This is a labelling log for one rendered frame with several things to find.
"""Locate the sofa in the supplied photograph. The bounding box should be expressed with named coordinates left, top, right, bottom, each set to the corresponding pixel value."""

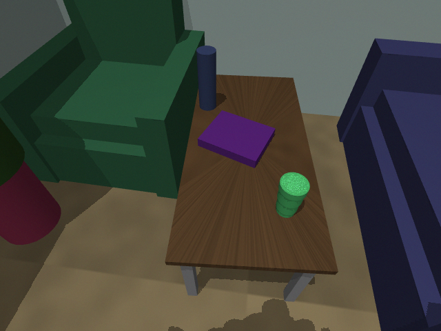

left=337, top=39, right=441, bottom=331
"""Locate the potted plant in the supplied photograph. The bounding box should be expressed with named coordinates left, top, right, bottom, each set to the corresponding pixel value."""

left=0, top=118, right=61, bottom=245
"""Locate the armchair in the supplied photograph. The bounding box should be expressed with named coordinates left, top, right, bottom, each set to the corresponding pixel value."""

left=0, top=0, right=205, bottom=199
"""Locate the coffee table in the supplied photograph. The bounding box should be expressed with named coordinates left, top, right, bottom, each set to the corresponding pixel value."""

left=165, top=74, right=338, bottom=302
